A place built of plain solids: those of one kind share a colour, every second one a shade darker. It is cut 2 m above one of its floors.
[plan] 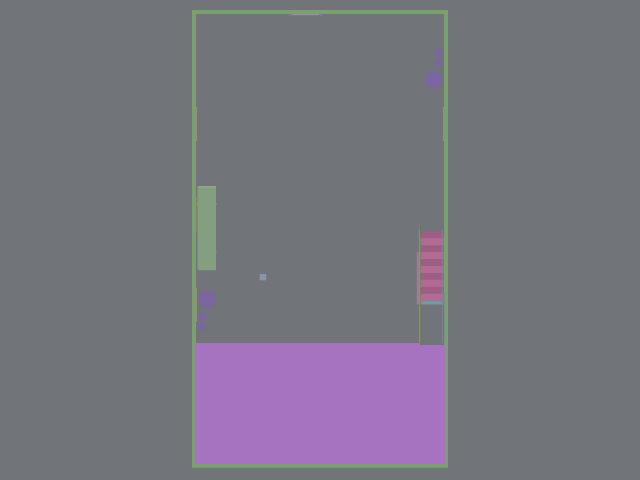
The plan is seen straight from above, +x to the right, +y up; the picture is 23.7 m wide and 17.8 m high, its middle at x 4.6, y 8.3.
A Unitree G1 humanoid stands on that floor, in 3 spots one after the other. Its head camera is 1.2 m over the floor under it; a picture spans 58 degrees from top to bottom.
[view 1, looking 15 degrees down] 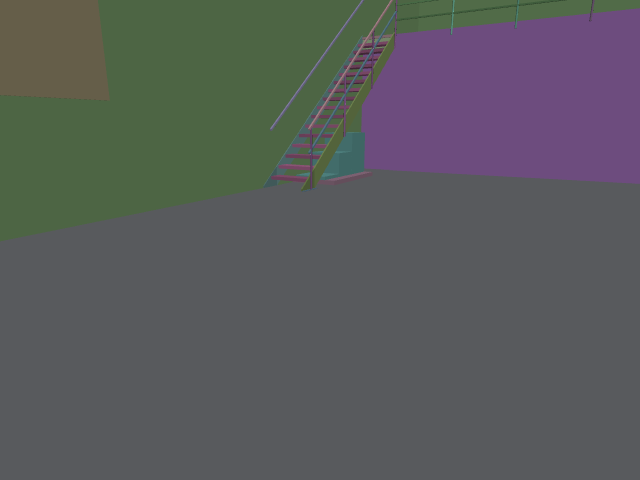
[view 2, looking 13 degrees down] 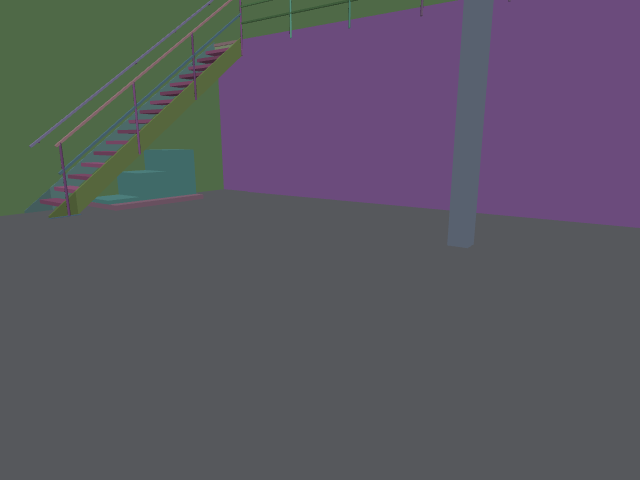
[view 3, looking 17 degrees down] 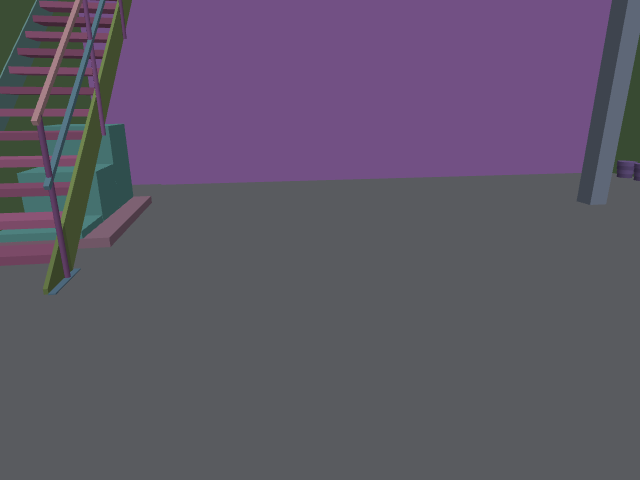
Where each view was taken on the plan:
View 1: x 4.06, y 15.58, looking -60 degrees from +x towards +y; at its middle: ground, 4.64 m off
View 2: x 1.00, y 11.92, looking -55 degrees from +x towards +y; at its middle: ground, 5.33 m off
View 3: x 6.98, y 11.82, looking -100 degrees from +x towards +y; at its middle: ground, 4.10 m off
